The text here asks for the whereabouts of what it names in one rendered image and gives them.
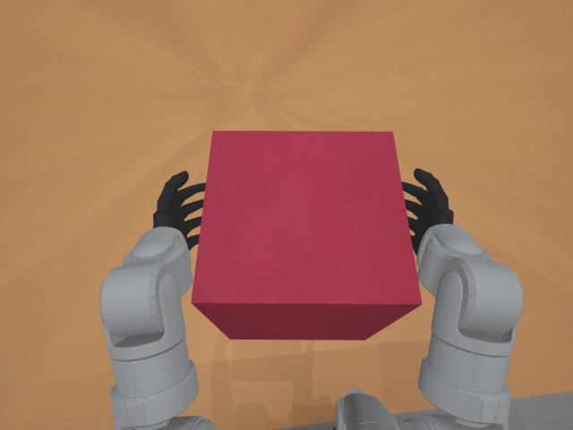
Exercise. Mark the robot right thigh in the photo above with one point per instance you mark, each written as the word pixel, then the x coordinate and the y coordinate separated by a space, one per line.
pixel 359 411

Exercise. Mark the robot right forearm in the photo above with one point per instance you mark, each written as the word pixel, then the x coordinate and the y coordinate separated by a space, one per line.
pixel 474 325

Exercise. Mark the robot left forearm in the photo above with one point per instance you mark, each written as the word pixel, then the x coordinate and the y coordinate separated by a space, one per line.
pixel 142 314

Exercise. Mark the carton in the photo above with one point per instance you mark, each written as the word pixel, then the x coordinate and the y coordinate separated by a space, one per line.
pixel 304 236

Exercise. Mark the robot left hand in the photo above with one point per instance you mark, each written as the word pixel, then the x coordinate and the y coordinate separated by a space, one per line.
pixel 170 213

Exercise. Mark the robot right hand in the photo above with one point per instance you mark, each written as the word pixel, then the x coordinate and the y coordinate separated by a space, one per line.
pixel 434 209

